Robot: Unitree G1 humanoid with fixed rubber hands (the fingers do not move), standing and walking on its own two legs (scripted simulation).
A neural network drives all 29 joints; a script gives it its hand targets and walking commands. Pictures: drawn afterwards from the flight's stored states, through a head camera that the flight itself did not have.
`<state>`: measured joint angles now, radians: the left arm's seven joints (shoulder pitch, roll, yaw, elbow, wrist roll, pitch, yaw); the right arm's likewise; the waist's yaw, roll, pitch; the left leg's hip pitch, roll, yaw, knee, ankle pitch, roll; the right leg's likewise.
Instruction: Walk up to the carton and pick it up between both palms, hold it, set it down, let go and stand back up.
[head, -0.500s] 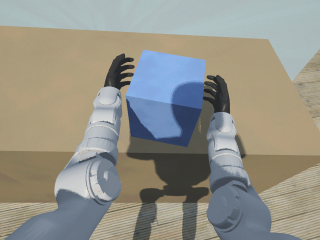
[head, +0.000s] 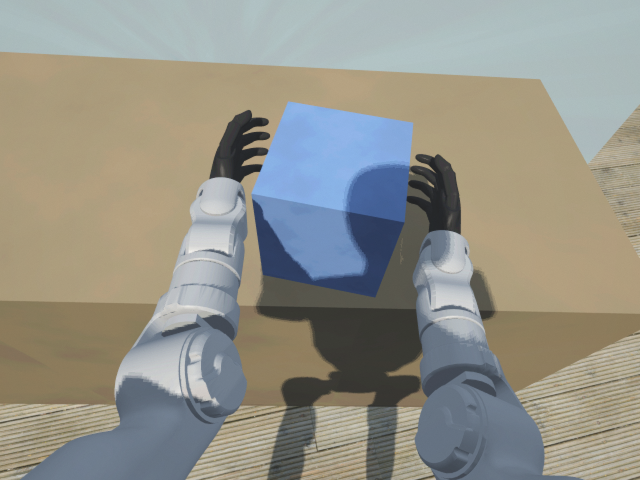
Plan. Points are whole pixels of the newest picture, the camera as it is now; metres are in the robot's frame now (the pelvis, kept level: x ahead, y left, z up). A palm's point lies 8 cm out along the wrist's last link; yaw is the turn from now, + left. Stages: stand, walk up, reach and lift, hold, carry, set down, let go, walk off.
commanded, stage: reach and lift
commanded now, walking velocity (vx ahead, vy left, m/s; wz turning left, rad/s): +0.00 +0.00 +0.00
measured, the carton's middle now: (333, 203) +0.49 -0.04 +0.02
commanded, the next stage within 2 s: none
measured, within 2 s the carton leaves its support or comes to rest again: leaves its support in 0.30 s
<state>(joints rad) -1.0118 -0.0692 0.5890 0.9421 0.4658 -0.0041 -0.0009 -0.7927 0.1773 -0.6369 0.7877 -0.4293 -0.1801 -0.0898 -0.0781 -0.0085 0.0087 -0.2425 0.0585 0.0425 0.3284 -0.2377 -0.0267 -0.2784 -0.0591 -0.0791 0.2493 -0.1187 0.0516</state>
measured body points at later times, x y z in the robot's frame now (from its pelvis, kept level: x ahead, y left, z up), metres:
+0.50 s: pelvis -0.02 +0.00 +0.00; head +0.03 +0.02 +0.45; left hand +0.43 +0.12 +0.11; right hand +0.40 -0.15 +0.11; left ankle -0.06 +0.13 -0.75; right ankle -0.01 -0.15 -0.75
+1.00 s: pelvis -0.03 +0.00 +0.00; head -0.03 +0.02 +0.45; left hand +0.40 +0.12 +0.14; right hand +0.38 -0.15 +0.14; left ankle -0.06 +0.13 -0.75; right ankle -0.01 -0.15 -0.75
